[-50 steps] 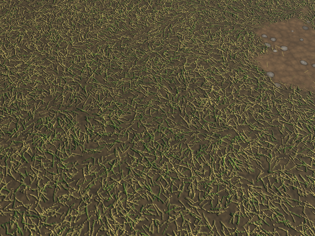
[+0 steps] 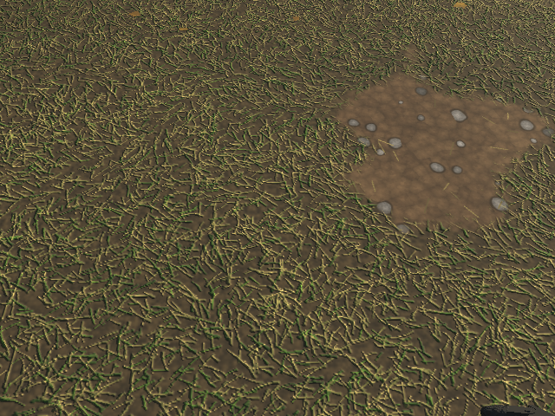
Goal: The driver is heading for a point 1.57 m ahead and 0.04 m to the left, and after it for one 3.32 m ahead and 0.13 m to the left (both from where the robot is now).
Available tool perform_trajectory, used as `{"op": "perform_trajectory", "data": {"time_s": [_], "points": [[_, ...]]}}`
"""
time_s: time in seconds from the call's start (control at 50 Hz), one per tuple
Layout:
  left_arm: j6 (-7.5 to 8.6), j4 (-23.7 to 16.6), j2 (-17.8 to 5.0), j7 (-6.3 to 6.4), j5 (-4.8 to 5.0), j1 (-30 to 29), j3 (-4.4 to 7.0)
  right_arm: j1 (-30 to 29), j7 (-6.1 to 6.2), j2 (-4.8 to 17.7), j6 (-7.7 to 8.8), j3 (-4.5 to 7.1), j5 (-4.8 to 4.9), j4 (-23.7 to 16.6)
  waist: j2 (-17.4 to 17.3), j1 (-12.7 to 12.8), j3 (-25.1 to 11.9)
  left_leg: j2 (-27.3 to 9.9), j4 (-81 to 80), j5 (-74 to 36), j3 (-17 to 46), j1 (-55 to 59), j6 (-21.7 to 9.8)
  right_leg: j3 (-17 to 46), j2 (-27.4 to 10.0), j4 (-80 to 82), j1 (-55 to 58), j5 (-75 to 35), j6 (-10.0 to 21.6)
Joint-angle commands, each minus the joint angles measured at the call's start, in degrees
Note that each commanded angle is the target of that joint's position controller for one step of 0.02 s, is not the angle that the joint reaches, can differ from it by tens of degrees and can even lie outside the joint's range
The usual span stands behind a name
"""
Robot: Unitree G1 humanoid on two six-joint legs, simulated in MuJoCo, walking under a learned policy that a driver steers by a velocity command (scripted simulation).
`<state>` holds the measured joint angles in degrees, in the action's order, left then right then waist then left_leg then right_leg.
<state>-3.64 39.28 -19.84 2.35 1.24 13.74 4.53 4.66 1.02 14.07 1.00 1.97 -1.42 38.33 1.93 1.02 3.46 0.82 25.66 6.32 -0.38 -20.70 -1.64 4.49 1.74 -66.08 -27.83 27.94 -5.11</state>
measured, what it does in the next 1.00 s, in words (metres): steps on the spot: right foot, then left foot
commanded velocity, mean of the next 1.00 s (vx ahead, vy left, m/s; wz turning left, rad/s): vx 0.01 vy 0.00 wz -0.04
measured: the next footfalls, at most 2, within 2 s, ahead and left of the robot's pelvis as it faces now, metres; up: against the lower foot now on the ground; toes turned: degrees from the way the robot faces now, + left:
right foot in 0.26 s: +0.04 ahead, -0.15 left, +0.00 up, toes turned -10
left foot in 0.66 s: +0.06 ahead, +0.08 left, +0.00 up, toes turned -7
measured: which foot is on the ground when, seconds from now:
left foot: down 0.00-0.26, up 0.28-0.64, down 0.66-0.98, up 1.00-1.00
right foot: up 0.00-0.24, down 0.26-0.72, up 0.74-0.96, down 0.98-1.00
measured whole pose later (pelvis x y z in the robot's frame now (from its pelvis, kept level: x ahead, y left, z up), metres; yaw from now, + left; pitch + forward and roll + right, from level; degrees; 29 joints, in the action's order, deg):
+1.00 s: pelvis +0.00 -0.08 +0.00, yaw +3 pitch +1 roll +0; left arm -0.3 39.9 -16.9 0.7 0.0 8.7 4.8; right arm 8.6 2.0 19.1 -3.1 4.9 1.6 42.5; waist -1.8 -1.1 2.9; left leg 1.6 33.6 17.6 11.1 -19.0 2.2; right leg 1.5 2.4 -30.0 -15.8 15.0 -0.4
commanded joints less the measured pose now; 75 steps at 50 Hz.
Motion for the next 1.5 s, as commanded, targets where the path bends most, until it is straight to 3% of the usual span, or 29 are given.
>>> {"op": "perform_trajectory", "data": {"time_s": [0.02, 0.18, 0.24, 0.26, 0.28, 0.3, 0.32, 0.38, 0.46, 0.52, 0.58, 0.62, 0.66, 0.7, 0.76, 0.82, 0.88, 0.96, 0.98, 1.0, 1.02, 1.04, 1.1, 1.24, 1.38, 1.44, 1.46, 1.48, 1.5], "points": [[0.06, -3.7, -2.7, 0.09, -0.22, 4.0, 0.93, -0.2, 0.69, 8.7, -0.07, 2.6, -0.08, -2.4, -10.7, -0.2, -8.1, -14.2, -9.5, -11.9, 9.7, 9.5, -12.2, -1.9, -2.7, 3.0, -1.7, -3.0, -1.0], [0.14, -6.3, -3.7, -2.11, -0.48, 0.0, 0.65, -0.5, 0.21, 12.6, -1.08, 4.1, 1.38, -0.4, -11.0, -1.2, -9.1, -17.9, -8.7, -6.5, 4.6, 9.9, -11.6, -5.6, -4.7, 22.3, 7.9, -7.8, 2.9], [0.19, -4.7, -4.6, -2.58, -0.87, 4.8, 1.59, 0.8, 0.25, 11.5, -1.47, 4.01, 2.81, 1.3, -8.3, 1.4, -9.0, -15.5, -0.7, -0.8, 0.3, 6.0, -5.5, -6.9, -2.0, 37.2, 18.1, -16.4, 7.3], [0.24, -4.9, -8.4, -2.01, -0.94, 5.9, 2.73, 3.4, -0.03, 8.7, -1.64, 3.44, 2.08, 2.1, 2.3, 0.5, -7.0, -10.6, 10.9, 9.0, -5.6, -2.2, 0.4, 4.7, -8.9, 44.9, 22.9, -25.5, 11.1], [0.29, -7.2, -14.7, -1.35, -1.36, 3.5, 3.64, 2.1, -0.11, 6.9, -1.46, 2.69, -0.2, -1.0, 17.8, -0.9, -4.6, -1.0, 24.3, 29.8, -7.9, -18.0, 5.8, 24.6, -23.0, 47.7, 24.6, -36.3, 21.3], [1.59, -7.5, -12.4, -1.65, -3.52, 4.5, 3.03, -3.5, 0.44, 9.7, -1.19, 3.65, 0.19, -1.7, 11.5, 3.7, -6.8, -1.0, 35.2, 31.0, 1.1, -17.7, 5.2, 25.0, -23.8, 49.3, 19.8, -33.4, 24.9], [2.68, -7.2, -10.2, -1.75, -3.81, 1.8, 2.23, -2.5, 0.57, 10.3, -1.45, 4.07, 1.51, -1.2, 8.7, 1.5, -6.2, -2.3, 38.2, 26.0, 2.8, -17.1, 4.2, 19.3, -20.7, 49.1, 18.4, -30.3, 22.1], [3.56, -7.5, -4.9, -1.26, -1.62, -4.9, 0.25, 2.4, 1.12, 10.1, -2.28, 4.54, 0.92, 2.5, 6.4, -1.7, -6.9, -2.9, 40.0, 15.8, 2.6, -13.5, 5.2, 10.8, -14.5, 47.4, 17.7, -33.1, 16.6], [4.08, -5.6, 0.8, -1.0, -2.69, -5.5, -2.04, 4.0, 0.12, 6.4, -2.21, 2.93, 1.83, 4.3, 5.5, -1.9, -8.1, -4.6, 27.1, 9.9, 2.7, -5.9, 6.6, 3.8, -11.8, 46.9, 19.6, -33.8, 15.6], [3.88, -3.3, -1.8, -1.26, -3.27, -3.8, -1.38, 1.8, -0.64, 6.6, -2.31, 2.17, 1.86, 3.7, 6.4, 0.6, -6.2, -4.6, 16.7, 13.0, 1.3, 0.3, 6.4, 4.8, -13.3, 47.3, 18.7, -29.4, 16.8], [3.24, -2.1, -5.2, -1.28, -2.24, -4.2, -0.16, 2.3, -0.58, 9.6, -2.37, 2.75, 2.58, 3.0, 5.9, 0.8, -3.8, -3.4, 12.9, 15.9, 0.0, -0.3, 5.4, 7.8, -15.9, 45.8, 19.4, -30.2, 18.3], [2.83, -1.5, -5.8, -0.89, -1.35, -4.9, 0.31, 4.1, -0.57, 9.1, -2.2, 2.63, 2.46, 3.2, 4.7, -0.4, -4.0, -2.8, 7.8, 11.8, -1.0, 0.8, 4.3, 7.6, -16.4, 43.5, 20.9, -36.0, 17.9], [2.7, -0.7, -5.7, -0.32, -0.85, -3.7, 0.84, 5.2, -0.67, 10.0, -1.97, 2.72, 1.92, 3.0, 2.2, -1.0, -5.1, -3.5, 1.6, -1.7, 0.9, 4.2, 2.0, 5.1, -14.4, 40.4, 21.3, -34.5, 14.7], [3.36, -2.6, -3.2, 0.15, -2.66, -4.4, 0.72, 6.2, -0.33, 14.3, -2.05, 4.18, 2.5, 3.5, -10.6, 0.9, -7.9, -9.2, 2.3, -18.3, 11.1, 7.7, -4.4, -5.3, -4.5, 31.6, 16.5, -24.4, 8.5], [2.9, -4.8, 0.0, 0.32, -2.0, -12.3, 0.46, 9.6, 0.24, 13.8, -1.15, 4.23, 1.06, 3.0, -16.7, -4.9, -6.3, -19.5, -6.9, -18.3, 28.8, 15.2, -15.9, -3.4, 3.0, 11.5, -1.3, 7.9, 4.2], [2.7, -3.9, -1.1, -0.25, -1.13, -8.4, 1.16, 3.9, 0.56, 13.9, -0.19, 4.53, 2.61, 1.8, -8.8, -1.1, -6.0, -15.4, -4.6, -17.5, 21.8, 15.5, -11.1, 0.3, -0.9, 11.0, -3.9, 4.4, 3.3], [3.77, -3.5, 0.9, -0.94, -0.96, -8.1, 0.48, 2.9, 1.2, 13.9, -2.63, 4.96, 2.98, 1.4, -10.9, -1.9, -8.1, -11.6, -3.0, -17.8, 19.8, 13.0, -9.0, -2.3, 0.9, 22.2, 4.2, -2.6, 1.4], [4.23, -1.4, -1.1, -2.07, -0.62, -1.2, 1.57, 0.5, 1.19, 13.1, -3.88, 4.77, 3.81, -0.1, -11.7, 0.7, -9.1, -8.4, -0.4, -5.4, 21.8, 7.1, -5.6, -4.3, 2.1, 43.3, 17.7, -17.5, 2.6], [4.1, -1.3, -3.9, -1.65, -1.19, 0.3, 2.43, 2.4, 1.22, 10.9, -3.73, 4.15, 3.3, 0.0, -6.9, 0.2, -9.1, -5.3, 4.7, 5.3, 19.5, 1.0, -2.4, 0.7, -3.8, 46.1, 23.8, -19.3, 4.7], [3.43, -2.6, -10.3, -0.98, -2.48, -0.3, 3.67, 5.2, 0.99, 6.5, -3.37, 3.04, 2.18, -0.6, 11.2, -2.2, -8.4, 4.0, 18.5, 24.2, 10.3, -10.3, 2.0, 17.5, -18.7, 49.0, 26.8, -26.7, 12.2], [3.96, -3.7, -9.5, -1.44, -4.74, -1.2, 3.19, 5.1, 1.17, 11.1, -2.58, 4.46, 2.05, -0.9, 12.5, -1.2, -7.7, 2.8, 31.5, 31.6, 10.3, -12.8, 3.6, 26.7, -25.9, 51.4, 20.4, -26.1, 19.5], [4.67, -4.7, -6.4, -1.49, -4.72, -4.3, 2.09, 5.5, 1.21, 14.6, -2.63, 5.78, 2.65, 0.3, 6.6, -2.3, -5.2, 0.9, 38.7, 28.0, 11.4, -12.6, 3.7, 22.4, -23.9, 51.9, 17.5, -22.7, 20.1], [5.39, -5.0, -2.9, -0.59, -2.31, -9.1, 0.86, 7.4, 1.68, 12.5, -4.16, 6.0, 2.61, 2.8, 4.5, -3.2, -2.0, -0.5, 44.5, 17.4, 9.3, -14.4, 5.7, 8.7, -16.2, 51.2, 17.1, -20.8, 15.5], [4.06, -3.3, -4.9, 0.81, -2.39, -2.4, 1.6, 1.2, 0.03, 8.8, -4.01, 4.29, 2.7, -2.5, 5.4, 1.6, -5.0, -3.8, 31.7, 15.2, 4.1, -15.0, 8.9, 1.8, -18.7, 50.8, 27.4, -27.4, 18.9], [3.6, -2.4, -7.7, -1.2, -0.75, -3.7, 2.7, 1.9, -1.51, 8.0, -4.5, 3.65, 2.42, -4.7, 6.5, 1.0, -6.5, -2.8, 15.3, 16.7, -2.0, -2.0, 5.2, -3.3, -20.2, 46.9, 24.0, -37.6, 18.8], [3.59, -0.5, -5.6, -1.6, 0.82, -2.9, 1.85, 7.6, -1.64, 9.2, -4.51, 4.21, 2.13, -2.7, 4.1, -2.3, -7.7, -0.6, -4.8, 0.1, -2.3, 12.1, 0.6, -7.2, -17.2, 38.7, 18.8, -34.0, 12.6], [3.89, -0.2, -2.3, -1.89, -1.07, -0.9, 0.67, 9.6, -0.94, 13.3, -4.39, 5.19, 2.06, -2.6, -5.4, -1.4, -10.3, -8.1, -5.6, -17.2, 8.0, 22.8, -1.9, -12.1, -12.9, 28.9, 9.9, -20.8, 7.1], [4.16, -2.7, 0.5, -2.18, -3.52, -1.6, -0.72, 7.7, -0.3, 17.3, -3.91, 5.36, 1.0, -4.4, -18.8, -0.3, -10.5, -22.3, -4.0, -32.6, 24.1, 25.8, -12.7, -12.9, -5.5, 16.8, -3.6, 8.7, 1.4], [3.68, -2.3, -3.2, -1.54, -2.25, -5.2, 0.48, 7.9, -0.69, 12.3, -2.6, 4.06, -0.35, -4.1, -11.1, -4.1, -12.7, -23.9, -5.0, -27.1, 22.3, 19.4, -18.3, -5.1, -6.4, 8.5, -2.2, 11.6, 0.5]]}}
Velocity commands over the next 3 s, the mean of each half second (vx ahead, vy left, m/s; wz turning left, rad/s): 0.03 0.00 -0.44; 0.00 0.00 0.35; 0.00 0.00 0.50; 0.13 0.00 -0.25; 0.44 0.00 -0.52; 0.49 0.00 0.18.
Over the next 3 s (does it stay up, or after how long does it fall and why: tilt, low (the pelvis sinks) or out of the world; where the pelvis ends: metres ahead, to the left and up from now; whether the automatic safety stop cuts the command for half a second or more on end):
stays up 0.55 -0.15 -0.01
